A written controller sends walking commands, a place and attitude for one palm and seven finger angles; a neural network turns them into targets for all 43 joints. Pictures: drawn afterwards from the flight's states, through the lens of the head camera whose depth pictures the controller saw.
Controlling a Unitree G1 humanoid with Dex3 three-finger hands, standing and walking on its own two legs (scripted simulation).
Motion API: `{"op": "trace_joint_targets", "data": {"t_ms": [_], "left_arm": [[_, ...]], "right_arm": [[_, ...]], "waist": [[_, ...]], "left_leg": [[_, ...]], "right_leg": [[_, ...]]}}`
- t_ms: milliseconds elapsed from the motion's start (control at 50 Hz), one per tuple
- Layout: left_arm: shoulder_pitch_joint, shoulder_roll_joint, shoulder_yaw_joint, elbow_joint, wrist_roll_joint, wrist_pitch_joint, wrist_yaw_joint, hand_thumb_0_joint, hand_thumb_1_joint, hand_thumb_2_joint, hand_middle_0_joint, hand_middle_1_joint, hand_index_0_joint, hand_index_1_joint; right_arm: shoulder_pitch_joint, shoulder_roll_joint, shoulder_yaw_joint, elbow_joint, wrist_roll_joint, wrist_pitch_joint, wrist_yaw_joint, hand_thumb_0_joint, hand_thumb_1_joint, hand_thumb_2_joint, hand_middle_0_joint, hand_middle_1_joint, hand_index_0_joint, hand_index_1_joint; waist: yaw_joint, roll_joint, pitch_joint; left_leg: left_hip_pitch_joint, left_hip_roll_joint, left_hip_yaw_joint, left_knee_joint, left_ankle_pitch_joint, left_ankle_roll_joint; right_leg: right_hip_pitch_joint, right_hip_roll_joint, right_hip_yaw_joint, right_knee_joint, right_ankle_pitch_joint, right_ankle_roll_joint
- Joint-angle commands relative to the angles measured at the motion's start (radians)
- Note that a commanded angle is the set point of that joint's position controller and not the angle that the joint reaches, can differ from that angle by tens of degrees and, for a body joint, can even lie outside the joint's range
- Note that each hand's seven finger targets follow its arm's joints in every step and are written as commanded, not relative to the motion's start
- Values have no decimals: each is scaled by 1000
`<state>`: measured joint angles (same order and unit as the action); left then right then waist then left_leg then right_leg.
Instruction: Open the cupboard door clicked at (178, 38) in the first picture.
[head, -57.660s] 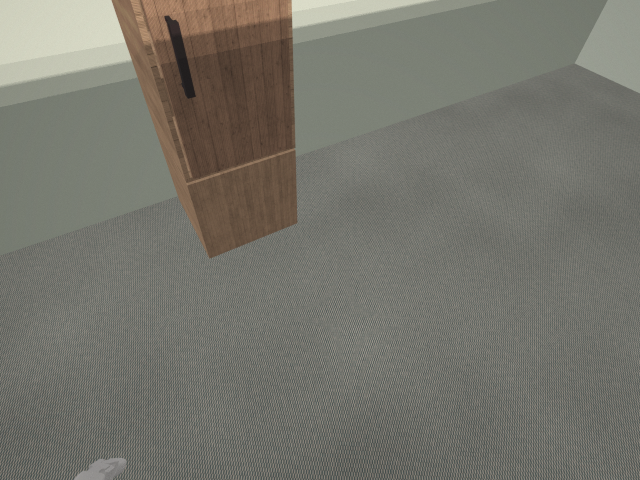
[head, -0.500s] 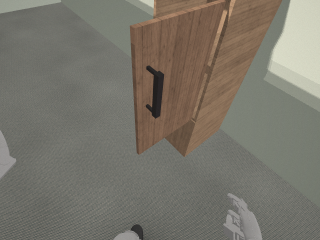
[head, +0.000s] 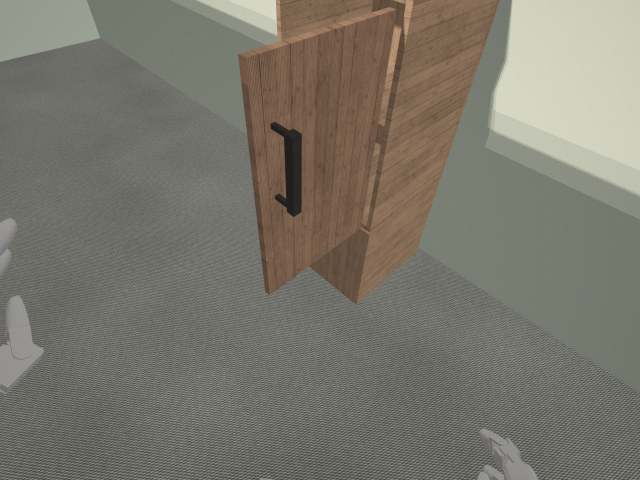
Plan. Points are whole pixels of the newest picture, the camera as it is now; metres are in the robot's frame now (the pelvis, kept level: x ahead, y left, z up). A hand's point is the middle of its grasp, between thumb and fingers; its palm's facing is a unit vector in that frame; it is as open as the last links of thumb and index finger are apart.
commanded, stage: stop stepping back and stand still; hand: left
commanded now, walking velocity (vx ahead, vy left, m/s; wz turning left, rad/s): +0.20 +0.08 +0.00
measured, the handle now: (286, 171) +0.62 +0.10 +0.04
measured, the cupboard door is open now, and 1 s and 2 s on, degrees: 90 90 90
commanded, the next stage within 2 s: let the arm hang, fingers relaxed in 0.40 s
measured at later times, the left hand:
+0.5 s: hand (25, 357) +0.18 +0.27 +0.16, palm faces +0.43 -0.76 -0.49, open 7.4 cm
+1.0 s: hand out of the picture -0.05 +0.22 -0.17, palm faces +0.10 -0.97 -0.24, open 7.1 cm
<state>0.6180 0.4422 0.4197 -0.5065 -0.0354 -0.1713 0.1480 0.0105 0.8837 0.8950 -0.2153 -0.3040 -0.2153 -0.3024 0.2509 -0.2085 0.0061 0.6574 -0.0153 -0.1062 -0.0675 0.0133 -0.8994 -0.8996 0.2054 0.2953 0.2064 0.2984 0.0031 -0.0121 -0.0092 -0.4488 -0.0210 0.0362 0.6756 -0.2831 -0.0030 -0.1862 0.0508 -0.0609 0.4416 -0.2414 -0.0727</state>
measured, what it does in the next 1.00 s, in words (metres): steps on the spot: left foot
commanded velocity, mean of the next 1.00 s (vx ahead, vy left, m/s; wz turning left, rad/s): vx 0.03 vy -0.02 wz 0.00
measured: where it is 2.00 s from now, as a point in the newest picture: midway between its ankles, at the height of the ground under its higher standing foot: outside the picture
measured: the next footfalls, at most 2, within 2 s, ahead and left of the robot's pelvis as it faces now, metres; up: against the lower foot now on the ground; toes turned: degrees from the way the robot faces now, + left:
left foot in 0.18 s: +0.05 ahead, +0.15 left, +0.00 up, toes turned +6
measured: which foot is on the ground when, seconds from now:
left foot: up 0.00-0.16, down 0.18-1.00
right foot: down 0.00-1.00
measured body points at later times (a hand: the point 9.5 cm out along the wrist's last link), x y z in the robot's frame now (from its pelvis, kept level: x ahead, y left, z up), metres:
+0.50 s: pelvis -0.01 +0.01 +0.00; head +0.00 +0.00 +0.44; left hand +0.15 +0.31 +0.18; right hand +0.15 -0.20 -0.10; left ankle +0.01 +0.14 -0.74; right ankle -0.01 -0.08 -0.74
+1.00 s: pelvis -0.02 +0.02 +0.00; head +0.01 +0.02 +0.45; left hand -0.05 +0.27 -0.15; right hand -0.01 -0.21 -0.16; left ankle +0.01 +0.14 -0.74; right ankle -0.01 -0.08 -0.74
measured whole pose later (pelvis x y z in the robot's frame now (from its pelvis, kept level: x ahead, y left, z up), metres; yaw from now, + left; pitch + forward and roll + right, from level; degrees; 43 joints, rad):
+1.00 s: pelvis -0.02 +0.02 +0.00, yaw +5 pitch -1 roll -1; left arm 0.29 0.21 0.02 1.10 0.01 0.02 0.01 -0.02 0.95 0.89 -0.21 -0.30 -0.20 -0.30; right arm 0.28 -0.17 0.00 1.09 -0.02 0.03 -0.02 0.01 -0.91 -0.90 0.20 0.29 0.20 0.30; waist 0.00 0.02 0.08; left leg -0.25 0.03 0.01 0.46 -0.19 -0.01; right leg -0.17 0.01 -0.12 0.42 -0.24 -0.04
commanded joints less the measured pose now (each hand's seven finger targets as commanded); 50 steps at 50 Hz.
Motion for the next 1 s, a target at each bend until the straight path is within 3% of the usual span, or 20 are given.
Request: {"op": "trace_joint_targets", "data": {"t_ms": [0, 60, 120, 140, 180, 220, 260, 320, 360, 420, 460, 480, 500, 540, 600, 640, 700, 760, 780, 980], "left_arm": [[-227, 129, 64, -80, 15, -66, 24, 0, 900, 900, -200, -300, -200, -300], [-239, 142, 64, -77, 30, -80, 31, 0, 900, 900, -200, -300, -200, -300], [-196, 160, 98, -138, 23, -86, 41, 0, 900, 900, -200, -300, -200, -300], [-192, 155, 100, -181, 17, -92, 40, 0, 900, 900, -200, -300, -200, -300], [-170, 166, 132, -221, 9, -102, 42, 0, 900, 900, -200, -300, -200, -300], [-124, 164, 142, -188, 10, -98, 27, 0, 900, 900, -200, -300, -200, -300], [-146, 140, 121, -181, 18, -96, 28, 0, 900, 900, -200, -300, -200, -300], [-107, 134, 117, -149, 12, -85, 22, 0, 900, 900, -200, -300, -200, -300], [-74, 117, 109, -125, 1, -75, 19, 0, 900, 900, -200, -300, -200, -300], [-79, 139, 118, -128, -10, -68, 19, 0, 900, 900, -200, -300, -200, -300], [-112, 135, 105, -136, -10, -63, 21, 0, 900, 900, -200, -300, -200, -300], [-187, -56, -295, 614, 94, 95, -120, 0, 900, 900, -200, -300, -200, -300], [-163, -105, -290, 641, 77, 159, -142, 0, 900, 900, -200, -300, -200, -300], [-214, -130, -318, 709, 75, 179, -151, 0, 900, 900, -200, -300, -200, -300], [-294, -89, -321, 883, 78, 173, -149, 0, 900, 900, -200, -300, -200, -300], [-347, -70, -334, 1017, 71, 174, -138, 0, 900, 900, -200, -300, -200, -300], [-366, -96, -360, 1208, 55, 177, -130, 0, 900, 900, -200, -300, -200, -300], [-340, -113, -372, 1365, 48, 175, -129, 0, 900, 900, -200, -300, -200, -300], [-327, -146, -357, 1388, 51, 173, -127, 0, 900, 900, -200, -300, -200, -300], [-330, -130, -384, 1583, 43, 163, -126, 0, 900, 900, -200, -300, -200, -300]], "right_arm": [[-96, -127, -52, -130, 6, -56, -21, 0, -900, -900, 200, 300, 200, 300], [-120, -114, -43, -130, 4, -77, -40, 0, -900, -900, 200, 300, 200, 300], [-105, -113, -43, -136, 2, -91, -44, 0, -900, -900, 200, 300, 200, 300], [-102, -117, -42, -149, 2, -93, -42, 0, -900, -900, 200, 300, 200, 300], [-104, -144, -50, -174, 7, -94, -35, 0, -900, -900, 200, 300, 200, 300], [-100, -119, -41, -154, 3, -95, -26, 0, -900, -900, 200, 300, 200, 300], [-94, -117, -39, -151, 0, -102, -20, 0, -900, -900, 200, 300, 200, 300], [-93, -124, -41, -154, 9, -106, -13, 0, -900, -900, 200, 300, 200, 300], [-89, -122, -43, -161, 13, -98, -7, 0, -900, -900, 200, 300, 200, 300], [-91, -110, -46, -158, 12, -85, -4, 0, -900, -900, 200, 300, 200, 300], [-98, -98, -39, -155, 13, -79, -4, 0, -900, -900, 200, 300, 200, 300], [-108, -221, -89, 80, -3, -74, 85, 0, -900, -900, 200, 300, 200, 300], [-20, -154, -86, 67, 4, -5, 77, 0, -900, -900, 200, 300, 200, 300], [-16, -145, -68, 47, -7, 43, 64, 0, -900, -900, 200, 300, 200, 300], [-53, -159, -58, 52, -22, 77, 58, 0, -900, -900, 200, 300, 200, 300], [-49, -138, -50, 94, -23, 97, 57, 0, -900, -900, 200, 300, 200, 300], [-54, -128, -29, 181, -24, 104, 53, 0, -900, -900, 200, 300, 200, 300], [-54, -113, -18, 249, -14, 106, 44, 0, -900, -900, 200, 300, 200, 300], [-48, -98, -25, 263, -20, 107, 41, 0, -900, -900, 200, 300, 200, 300], [57, -84, -29, 403, -7, 115, 37, 0, -900, -900, 200, 300, 200, 300]], "waist": [[-34, -63, 36], [-4, -71, 57], [-4, -30, 23], [-8, 38, 7], [2, 167, -44], [-4, 265, -20], [-16, 214, 30], [-12, 147, -19], [-13, 73, -48], [-19, -33, -70], [-24, -40, -65], [-66, -9, -16], [-52, -9, -73], [-28, -93, -57], [-12, -234, -36], [-23, -150, -28], [-8, 107, -22], [3, 151, -13], [5, 208, -16], [-11, 17, 59]], "left_leg": [[-20, 67, -37, 239, -32, -1], [62, 64, 19, 32, -72, 26], [197, 52, 39, -218, -40, 39], [241, 73, 3, -275, -33, 50], [285, 193, -169, -293, 194, 88], [194, 257, -256, -409, 31, 106], [138, 281, -260, -422, 12, 115], [158, 224, -136, -335, 99, 72], [129, 165, -75, -282, 57, 41], [178, 85, -10, -141, 34, 14], [195, 65, -10, -109, 40, 11], [128, 114, -47, 53, 182, 16], [187, 107, -49, 4, 206, 16], [130, 126, -92, -49, 210, 55], [106, 88, -79, -36, 231, 52], [163, 70, -53, -67, 239, 31], [180, 130, -120, -207, 329, 43], [160, 132, -125, -266, 199, 39], [160, 127, -121, -279, 136, 37], [222, 124, -103, -326, 91, 33]], "right_leg": [[-178, -319, 311, -263, -335, -79], [-161, -299, 267, -234, -309, -76], [-115, -246, 219, -143, -243, -41], [-107, -202, 186, -69, -176, -11], [-100, -78, 76, 111, 14, 49], [-98, -42, 2, 189, -127, 77], [-85, -46, 1, 188, -148, 76], [-4, -47, 3, 38, -22, 73], [40, -70, 68, 0, 54, 56], [-34, -169, 221, -100, 66, 5], [-56, -206, 239, -132, 66, -10], [-172, -281, 144, 60, 336, -25], [-176, -223, 122, 101, 338, -28], [-168, -175, 68, 127, 196, 6], [-94, -205, 108, 66, 268, -6], [-77, -228, 116, 46, 299, -26], [-22, -152, 72, 61, 158, 27], [43, -147, 83, -20, 63, 27], [46, -150, 81, -46, 37, 18], [-3, -164, 72, -143, -26, 10]]}}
